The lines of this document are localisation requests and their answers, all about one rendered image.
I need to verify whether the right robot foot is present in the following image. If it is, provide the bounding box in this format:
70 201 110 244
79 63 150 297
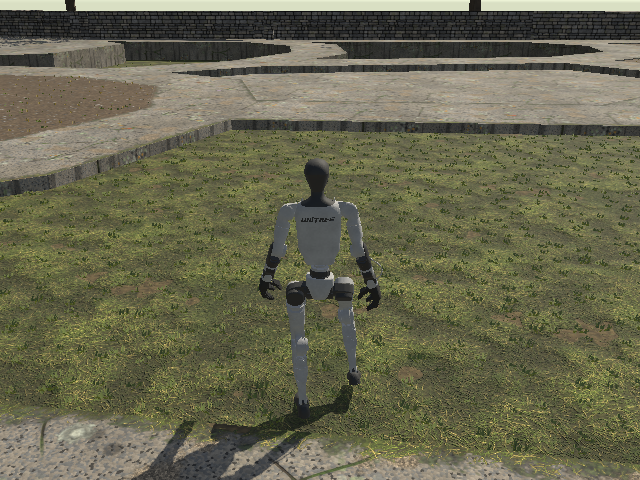
347 368 361 385

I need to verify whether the left robot foot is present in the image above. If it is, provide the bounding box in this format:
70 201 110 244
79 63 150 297
294 392 310 419

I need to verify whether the left robot hand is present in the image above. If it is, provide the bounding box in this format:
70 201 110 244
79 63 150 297
259 278 282 300

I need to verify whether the right robot forearm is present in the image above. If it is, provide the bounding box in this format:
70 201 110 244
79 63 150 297
356 242 378 289

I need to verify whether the left robot upper arm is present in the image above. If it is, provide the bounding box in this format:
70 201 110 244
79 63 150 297
271 202 297 258

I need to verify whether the right robot hand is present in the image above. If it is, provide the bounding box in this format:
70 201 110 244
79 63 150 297
358 284 381 311

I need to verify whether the left robot forearm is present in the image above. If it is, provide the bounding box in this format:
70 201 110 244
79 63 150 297
261 242 281 282

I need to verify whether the right robot upper arm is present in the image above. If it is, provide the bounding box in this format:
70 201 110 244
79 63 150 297
339 201 365 258

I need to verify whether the robot foot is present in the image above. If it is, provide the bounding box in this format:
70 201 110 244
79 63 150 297
294 392 310 419
347 368 361 385

